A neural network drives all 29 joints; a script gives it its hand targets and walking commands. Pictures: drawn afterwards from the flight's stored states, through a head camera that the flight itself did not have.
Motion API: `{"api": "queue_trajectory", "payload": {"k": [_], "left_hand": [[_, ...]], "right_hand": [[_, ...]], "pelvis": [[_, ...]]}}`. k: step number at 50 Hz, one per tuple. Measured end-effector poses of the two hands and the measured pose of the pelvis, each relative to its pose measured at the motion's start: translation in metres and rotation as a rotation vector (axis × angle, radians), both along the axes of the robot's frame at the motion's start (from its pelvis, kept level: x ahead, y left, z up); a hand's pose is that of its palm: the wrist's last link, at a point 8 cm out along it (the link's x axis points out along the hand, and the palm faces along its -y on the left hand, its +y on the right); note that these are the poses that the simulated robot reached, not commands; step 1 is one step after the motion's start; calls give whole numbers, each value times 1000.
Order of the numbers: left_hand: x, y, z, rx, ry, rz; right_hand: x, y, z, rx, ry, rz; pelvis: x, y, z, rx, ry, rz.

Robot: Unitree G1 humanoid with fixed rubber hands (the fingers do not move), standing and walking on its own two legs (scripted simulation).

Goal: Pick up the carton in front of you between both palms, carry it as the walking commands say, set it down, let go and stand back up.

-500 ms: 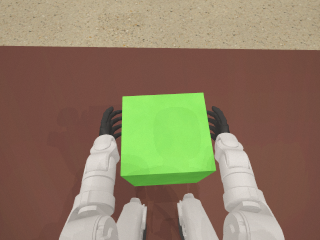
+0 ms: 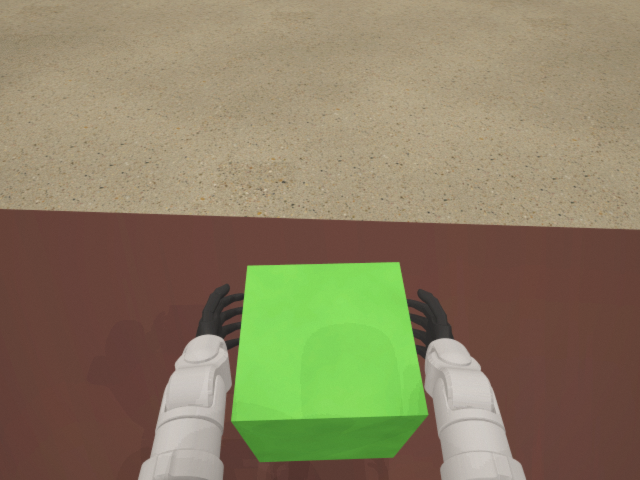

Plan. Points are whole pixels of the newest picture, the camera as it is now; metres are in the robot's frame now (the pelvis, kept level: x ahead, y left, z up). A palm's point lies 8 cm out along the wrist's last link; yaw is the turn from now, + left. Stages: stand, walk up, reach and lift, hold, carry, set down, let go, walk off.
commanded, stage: reach and lift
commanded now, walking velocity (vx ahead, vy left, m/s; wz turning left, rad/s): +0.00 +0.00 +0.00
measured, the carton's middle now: (325, 368) +0.30 +0.00 -0.08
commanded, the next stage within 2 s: hold in 1.10 s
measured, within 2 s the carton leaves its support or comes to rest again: neither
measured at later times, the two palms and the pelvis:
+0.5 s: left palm (203, 334) +0.29 +0.15 +0.05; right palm (448, 338) +0.28 -0.15 +0.04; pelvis -0.02 +0.00 +0.02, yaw +0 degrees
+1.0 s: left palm (201, 325) +0.30 +0.15 +0.06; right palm (448, 329) +0.29 -0.15 +0.05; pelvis +0.01 +0.00 +0.02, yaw +0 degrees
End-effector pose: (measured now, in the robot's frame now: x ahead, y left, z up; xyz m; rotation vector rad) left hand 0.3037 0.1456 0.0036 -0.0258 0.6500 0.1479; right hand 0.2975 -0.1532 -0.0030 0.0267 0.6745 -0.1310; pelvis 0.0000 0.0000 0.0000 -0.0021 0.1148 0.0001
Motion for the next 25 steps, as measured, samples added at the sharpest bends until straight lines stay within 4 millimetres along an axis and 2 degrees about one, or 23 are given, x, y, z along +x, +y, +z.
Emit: {"api": "queue_trajectory", "payload": {"k": [5, 9, 17, 25], "left_hand": [[-6, 3, 27, 11, -14, -11], [-10, 3, 38, 19, -4, -19], [-16, 1, 39, 19, 20, -19], [-13, 1, 44, 18, 5, -12]], "right_hand": [[-6, 3, 28, -11, -14, 4], [-10, 3, 40, -25, -4, 14], [-17, 1, 41, -20, 21, 9], [-13, 0, 45, -17, 5, 9]], "pelvis": [[1, 0, 11, -1, -89, 2], [-2, 0, 15, -1, -142, 3], [-14, -1, 15, 0, -187, 1], [-17, -3, 15, 1, -195, 0]]}}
